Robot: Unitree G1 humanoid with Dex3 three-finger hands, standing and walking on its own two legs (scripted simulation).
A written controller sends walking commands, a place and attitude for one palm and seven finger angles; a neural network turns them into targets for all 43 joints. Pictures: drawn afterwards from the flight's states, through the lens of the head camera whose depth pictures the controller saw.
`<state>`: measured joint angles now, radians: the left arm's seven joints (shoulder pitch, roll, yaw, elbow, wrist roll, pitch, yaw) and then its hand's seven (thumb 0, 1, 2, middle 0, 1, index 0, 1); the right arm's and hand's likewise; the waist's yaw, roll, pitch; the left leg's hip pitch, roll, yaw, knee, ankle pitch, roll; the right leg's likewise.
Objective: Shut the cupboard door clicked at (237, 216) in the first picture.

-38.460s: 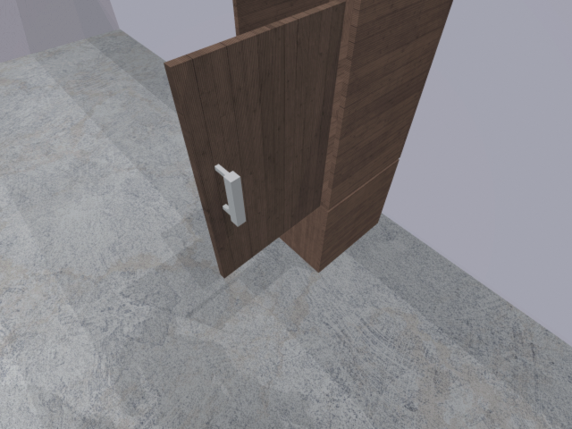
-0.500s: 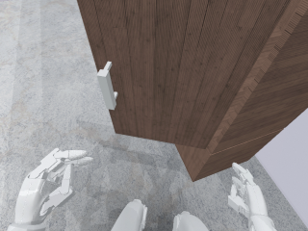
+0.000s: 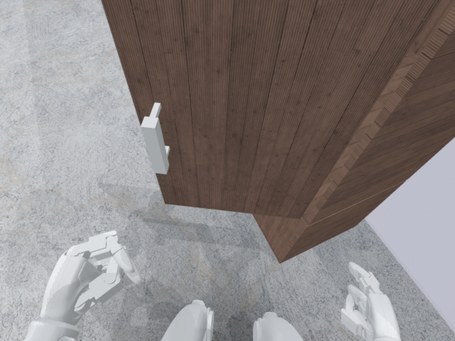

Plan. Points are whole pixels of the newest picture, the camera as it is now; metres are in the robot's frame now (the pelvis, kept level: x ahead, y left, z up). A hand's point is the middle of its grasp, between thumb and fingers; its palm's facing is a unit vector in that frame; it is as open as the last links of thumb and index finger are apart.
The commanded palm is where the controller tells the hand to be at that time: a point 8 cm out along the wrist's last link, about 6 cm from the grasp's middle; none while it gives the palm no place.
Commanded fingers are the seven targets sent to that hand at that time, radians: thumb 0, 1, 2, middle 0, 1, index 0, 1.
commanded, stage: raise the hand and make a fist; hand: left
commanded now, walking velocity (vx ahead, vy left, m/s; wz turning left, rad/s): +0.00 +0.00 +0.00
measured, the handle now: (159, 139) +0.44 +0.17 +0.07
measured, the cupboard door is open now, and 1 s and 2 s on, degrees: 59 59 59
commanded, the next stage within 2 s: bring the fist close to the handle in 0.80 s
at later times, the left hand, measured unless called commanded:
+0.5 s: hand (99, 257) +0.22 +0.20 +0.08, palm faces -0.01 -1.00 -0.04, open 3.1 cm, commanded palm +0.20 +0.25 +0.08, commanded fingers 0.00 0.90 0.90 -1.30 -1.50 -1.30 -1.50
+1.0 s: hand (127, 260) +0.22 +0.16 +0.08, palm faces -0.03 -1.00 -0.03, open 3.1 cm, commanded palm +0.21 +0.22 +0.08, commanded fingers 0.00 0.90 0.90 -1.30 -1.50 -1.30 -1.50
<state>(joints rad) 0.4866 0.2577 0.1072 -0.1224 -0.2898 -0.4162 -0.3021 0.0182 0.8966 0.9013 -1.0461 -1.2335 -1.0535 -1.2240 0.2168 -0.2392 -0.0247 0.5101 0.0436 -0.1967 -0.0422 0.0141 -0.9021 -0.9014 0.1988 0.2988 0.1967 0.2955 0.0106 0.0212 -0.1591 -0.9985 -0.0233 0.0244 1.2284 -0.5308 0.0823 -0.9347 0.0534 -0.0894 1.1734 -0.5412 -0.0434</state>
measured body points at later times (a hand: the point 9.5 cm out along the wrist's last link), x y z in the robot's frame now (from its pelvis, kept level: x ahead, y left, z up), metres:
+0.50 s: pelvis +0.00 +0.00 +0.02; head +0.05 +0.02 +0.47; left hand +0.22 +0.25 +0.09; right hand +0.18 -0.23 -0.05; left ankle +0.03 +0.06 -0.64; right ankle +0.02 -0.10 -0.64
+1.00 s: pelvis +0.01 -0.02 +0.02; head +0.06 -0.01 +0.46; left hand +0.22 +0.22 +0.08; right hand +0.20 -0.25 -0.05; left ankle +0.03 +0.06 -0.64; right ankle +0.02 -0.10 -0.64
